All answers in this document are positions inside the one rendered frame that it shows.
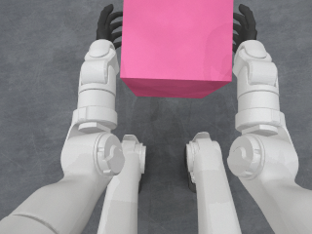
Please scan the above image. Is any carton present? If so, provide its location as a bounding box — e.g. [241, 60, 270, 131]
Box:
[120, 0, 234, 98]

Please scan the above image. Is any robot left upper arm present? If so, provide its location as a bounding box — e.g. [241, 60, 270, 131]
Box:
[0, 132, 125, 234]

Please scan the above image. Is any robot right forearm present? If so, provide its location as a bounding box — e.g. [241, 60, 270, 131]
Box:
[232, 40, 294, 148]

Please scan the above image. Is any left robot thigh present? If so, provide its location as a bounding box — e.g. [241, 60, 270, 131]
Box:
[97, 140, 146, 234]

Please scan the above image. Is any left robot foot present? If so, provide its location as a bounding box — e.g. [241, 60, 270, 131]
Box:
[137, 174, 142, 194]

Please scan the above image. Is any left robot hand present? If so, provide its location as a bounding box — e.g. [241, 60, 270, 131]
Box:
[96, 4, 123, 50]

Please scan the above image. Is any robot right upper arm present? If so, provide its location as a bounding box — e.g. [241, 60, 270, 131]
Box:
[227, 133, 312, 234]

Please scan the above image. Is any robot left forearm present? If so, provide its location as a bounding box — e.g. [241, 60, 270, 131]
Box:
[60, 39, 120, 157]

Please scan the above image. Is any right robot hand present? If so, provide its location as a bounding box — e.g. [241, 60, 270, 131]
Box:
[232, 4, 257, 55]

